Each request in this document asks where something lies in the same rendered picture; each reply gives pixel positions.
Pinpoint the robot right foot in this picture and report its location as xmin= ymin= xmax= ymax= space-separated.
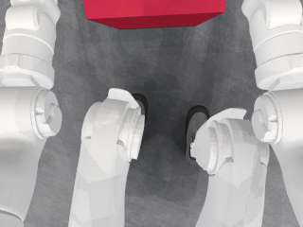
xmin=184 ymin=105 xmax=209 ymax=166

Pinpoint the robot right upper arm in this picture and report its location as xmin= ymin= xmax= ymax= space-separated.
xmin=251 ymin=88 xmax=303 ymax=227

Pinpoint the carton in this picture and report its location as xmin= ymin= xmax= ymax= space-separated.
xmin=83 ymin=0 xmax=226 ymax=30

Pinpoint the left robot forearm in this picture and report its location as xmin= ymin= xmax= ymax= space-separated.
xmin=0 ymin=0 xmax=61 ymax=90

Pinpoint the right robot forearm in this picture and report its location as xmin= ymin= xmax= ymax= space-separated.
xmin=241 ymin=0 xmax=303 ymax=92

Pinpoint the robot left upper arm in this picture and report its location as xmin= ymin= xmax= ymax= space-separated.
xmin=0 ymin=86 xmax=62 ymax=227

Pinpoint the left robot shin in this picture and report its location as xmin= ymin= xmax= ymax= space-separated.
xmin=80 ymin=88 xmax=139 ymax=141

